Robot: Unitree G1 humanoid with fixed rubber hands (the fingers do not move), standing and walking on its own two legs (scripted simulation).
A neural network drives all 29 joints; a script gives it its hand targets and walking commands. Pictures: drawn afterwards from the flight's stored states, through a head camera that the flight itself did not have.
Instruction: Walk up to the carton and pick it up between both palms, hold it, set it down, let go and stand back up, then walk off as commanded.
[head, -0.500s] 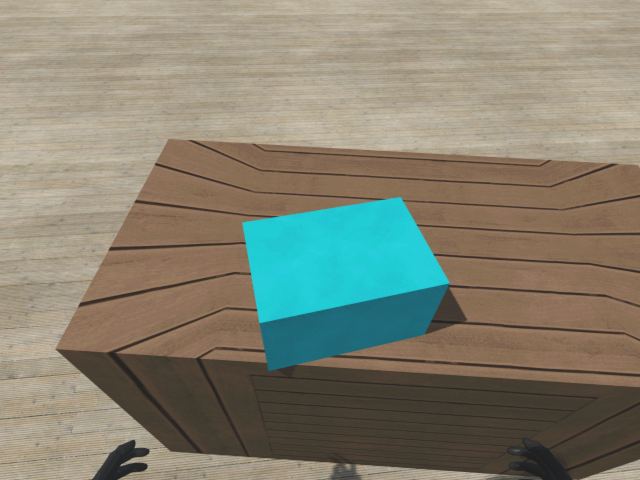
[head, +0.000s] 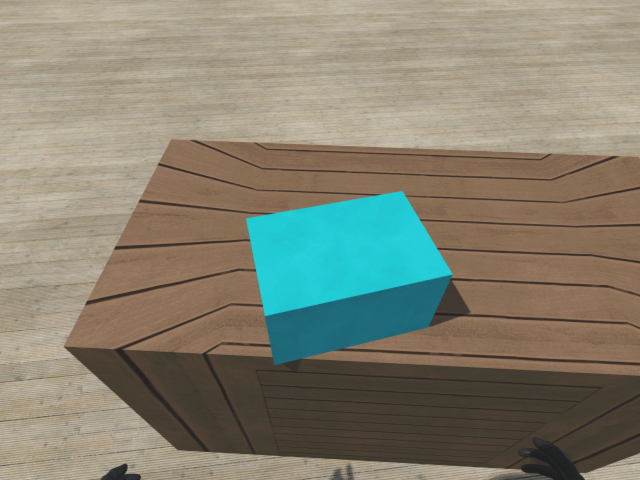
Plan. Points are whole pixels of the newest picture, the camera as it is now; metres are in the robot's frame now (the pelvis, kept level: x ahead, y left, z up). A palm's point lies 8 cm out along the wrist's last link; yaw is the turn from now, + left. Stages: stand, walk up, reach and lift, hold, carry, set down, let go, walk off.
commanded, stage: walk off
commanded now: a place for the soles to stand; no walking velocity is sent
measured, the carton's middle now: (340, 275) +0.43 +0.00 -0.03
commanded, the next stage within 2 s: none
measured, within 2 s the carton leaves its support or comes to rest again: neither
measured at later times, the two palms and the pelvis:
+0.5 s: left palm out of the picture -0.01 +0.33 -0.11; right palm out of the picture +0.02 -0.29 -0.11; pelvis -0.10 +0.01 -0.02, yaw -1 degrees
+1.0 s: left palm out of the picture -0.13 +0.38 -0.15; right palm out of the picture -0.11 -0.26 -0.09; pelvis -0.23 +0.05 -0.03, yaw -1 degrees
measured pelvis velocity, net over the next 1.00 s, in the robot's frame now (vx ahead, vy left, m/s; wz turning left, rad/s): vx -0.23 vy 0.05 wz -0.01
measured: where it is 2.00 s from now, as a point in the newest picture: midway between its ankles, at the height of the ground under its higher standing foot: outside the picture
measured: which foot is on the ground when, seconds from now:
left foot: down 0.00-0.40, up 0.42-0.70, down 0.72-1.00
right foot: down 0.00-0.10, up 0.12-0.38, down 0.40-0.72, up 0.74-1.00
